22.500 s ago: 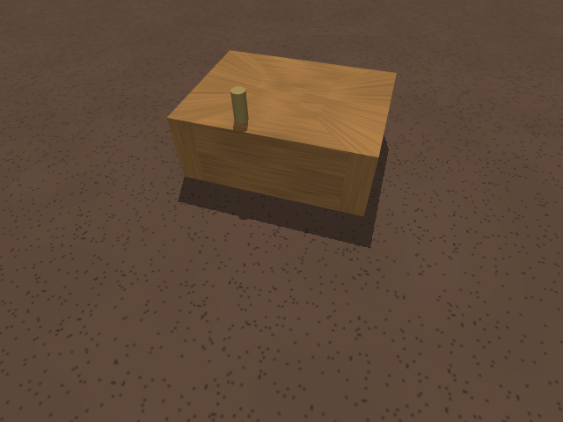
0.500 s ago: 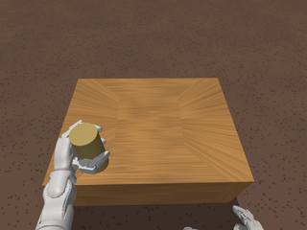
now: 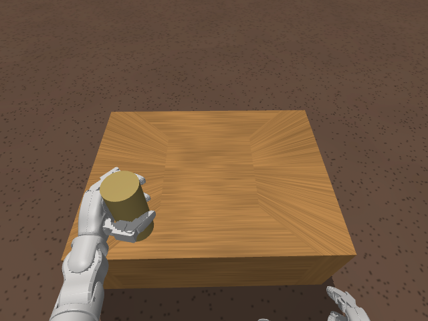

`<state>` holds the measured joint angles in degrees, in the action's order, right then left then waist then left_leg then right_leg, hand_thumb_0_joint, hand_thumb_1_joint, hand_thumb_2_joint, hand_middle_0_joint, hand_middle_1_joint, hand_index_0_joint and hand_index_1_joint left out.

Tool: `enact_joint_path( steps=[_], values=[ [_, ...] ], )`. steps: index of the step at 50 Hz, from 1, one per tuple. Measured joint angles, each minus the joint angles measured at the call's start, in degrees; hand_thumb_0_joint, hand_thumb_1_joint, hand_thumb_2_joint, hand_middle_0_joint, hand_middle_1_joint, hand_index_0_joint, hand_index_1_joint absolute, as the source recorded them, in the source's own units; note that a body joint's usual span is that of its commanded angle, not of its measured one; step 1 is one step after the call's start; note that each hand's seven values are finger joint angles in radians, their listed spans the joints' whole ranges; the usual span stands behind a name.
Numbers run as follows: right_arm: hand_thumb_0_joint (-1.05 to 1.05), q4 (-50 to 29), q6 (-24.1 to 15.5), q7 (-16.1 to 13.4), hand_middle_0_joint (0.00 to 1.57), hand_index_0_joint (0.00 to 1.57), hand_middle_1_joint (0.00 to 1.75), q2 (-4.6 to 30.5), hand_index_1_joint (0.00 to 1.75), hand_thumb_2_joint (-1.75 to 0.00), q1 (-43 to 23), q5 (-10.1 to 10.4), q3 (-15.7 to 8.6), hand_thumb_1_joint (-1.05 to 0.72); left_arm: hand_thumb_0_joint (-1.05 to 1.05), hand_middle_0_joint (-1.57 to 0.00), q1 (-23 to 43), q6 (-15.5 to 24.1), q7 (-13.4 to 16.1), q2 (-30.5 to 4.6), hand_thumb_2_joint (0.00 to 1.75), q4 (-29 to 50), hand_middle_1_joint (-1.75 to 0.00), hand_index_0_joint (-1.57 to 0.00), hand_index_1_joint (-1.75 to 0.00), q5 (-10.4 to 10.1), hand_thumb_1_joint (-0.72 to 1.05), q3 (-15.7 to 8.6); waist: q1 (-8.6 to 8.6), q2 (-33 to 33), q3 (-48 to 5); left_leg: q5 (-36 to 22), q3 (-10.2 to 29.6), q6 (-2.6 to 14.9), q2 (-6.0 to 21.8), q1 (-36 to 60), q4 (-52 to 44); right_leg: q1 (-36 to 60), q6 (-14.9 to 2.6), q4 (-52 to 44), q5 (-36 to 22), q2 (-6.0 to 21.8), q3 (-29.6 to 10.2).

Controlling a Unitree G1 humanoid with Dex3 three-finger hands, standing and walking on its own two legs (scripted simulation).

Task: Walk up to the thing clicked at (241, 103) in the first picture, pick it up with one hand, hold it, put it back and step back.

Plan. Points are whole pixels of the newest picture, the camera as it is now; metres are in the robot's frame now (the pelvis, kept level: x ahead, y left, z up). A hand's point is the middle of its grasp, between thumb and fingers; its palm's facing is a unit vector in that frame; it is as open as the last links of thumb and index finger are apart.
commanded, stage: hold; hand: left
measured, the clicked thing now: (129, 208) +0.32 +0.17 +0.04
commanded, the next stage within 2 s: crouch in 0.16 s
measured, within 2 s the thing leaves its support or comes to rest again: neither
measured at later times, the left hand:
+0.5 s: hand (134, 208) +0.33 +0.16 +0.02, palm faces -0.01 -1.00 +0.00, open 8.8 cm
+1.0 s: hand (154, 210) +0.41 +0.16 -0.13, palm faces -0.03 -1.00 -0.01, open 8.8 cm
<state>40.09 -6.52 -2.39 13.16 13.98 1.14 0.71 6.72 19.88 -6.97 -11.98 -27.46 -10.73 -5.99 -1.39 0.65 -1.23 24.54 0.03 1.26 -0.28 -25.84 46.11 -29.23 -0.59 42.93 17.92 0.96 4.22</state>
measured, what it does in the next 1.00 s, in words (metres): lowers itself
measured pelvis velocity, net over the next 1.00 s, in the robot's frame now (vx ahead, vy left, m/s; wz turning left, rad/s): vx -0.04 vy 0.00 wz -0.01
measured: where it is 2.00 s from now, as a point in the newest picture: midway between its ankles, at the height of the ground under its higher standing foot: outside the picture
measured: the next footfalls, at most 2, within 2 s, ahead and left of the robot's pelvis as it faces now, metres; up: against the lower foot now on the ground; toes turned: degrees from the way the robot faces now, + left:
none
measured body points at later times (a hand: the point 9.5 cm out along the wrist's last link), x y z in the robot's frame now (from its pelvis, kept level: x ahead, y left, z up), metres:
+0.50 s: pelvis +0.00 +0.01 -0.01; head +0.04 +0.02 +0.44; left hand +0.32 +0.22 +0.02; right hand +0.13 -0.24 -0.11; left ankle -0.01 +0.10 -0.71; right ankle +0.04 -0.12 -0.71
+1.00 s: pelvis -0.04 +0.00 -0.13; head +0.12 +0.02 +0.29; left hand +0.40 +0.21 -0.13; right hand +0.03 -0.26 -0.26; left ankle -0.01 +0.10 -0.71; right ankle +0.04 -0.12 -0.71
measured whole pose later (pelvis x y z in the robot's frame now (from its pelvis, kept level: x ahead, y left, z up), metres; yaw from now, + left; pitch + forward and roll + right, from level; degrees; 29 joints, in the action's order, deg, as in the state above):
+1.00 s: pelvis -0.04 +0.00 -0.13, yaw -1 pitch +27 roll -2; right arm 41.2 -5.2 1.1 14.4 14.3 -1.4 1.3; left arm 35.6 32.8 -11.1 -18.2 -56.5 -9.0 -14.6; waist -6.4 1.0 -8.4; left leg 36.8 0.3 1.7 -0.4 -75.7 85.8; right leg -79.1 -1.2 81.0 28.6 2.4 4.5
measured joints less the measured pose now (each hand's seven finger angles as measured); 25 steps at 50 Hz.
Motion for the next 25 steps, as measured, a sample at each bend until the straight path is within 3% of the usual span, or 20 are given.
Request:
enact_joint_path(
  steps=[5,16,20,25],
  values=[
    [0.01,-0.3,0.1,0.1,0.2,0.2,0.3,-0.3,0.3,-0.9,0.2,-0.1,0.1,-0.9,0.0,-0.77,-0.6,0.6,0.5,0.5,1.08,0.8,-1.05,-0.78,-1.05,0.0,-0.23,-0.7,-0.07,-0.3,0.2,-0.1,-0.2,0.05,0.1,0.0,-0.1,-0.1,0.02,-0.1,-0.2,-0.1,-0.2],
    [0.01,-0.2,-0.1,-0.2,0.2,0.2,0.3,-0.3,0.3,-0.9,0.3,0.1,0.2,-0.9,0.0,-0.77,-1.5,0.1,1.1,-0.1,1.08,2.1,-1.05,-0.78,-1.05,0.4,-0.23,0.2,0.03,-0.2,-0.1,0.1,-0.1,0.21,0.0,0.5,-0.2,0.6,0.24,-0.5,-0.1,0.0,-0.1],
    [0.01,0.2,-0.5,0.0,0.2,0.2,0.3,-0.4,0.3,-0.89,-0.1,0.0,0.2,-0.89,0.0,-0.77,0.3,0.7,0.9,0.0,1.08,-0.5,-1.05,-0.78,-1.05,0.1,-0.23,0.2,-0.13,-0.3,-0.3,0.2,0.0,0.36,-0.2,-0.2,0.2,0.0,0.35,-0.1,0.0,0.2,0.0],
    [0.01,0.2,-0.5,0.8,0.2,0.2,0.3,-0.3,0.3,-0.89,-1.0,-0.5,0.0,-0.88,0.0,-0.77,4.6,3.0,-1.4,-0.4,1.08,-6.8,-1.05,-0.78,-1.05,0.4,-0.23,-0.5,-0.54,-0.9,-0.5,0.8,-0.1,0.48,-0.2,-4.5,3.1,-4.3,0.36,2.6,0.5,0.3,-0.1]
  ],
)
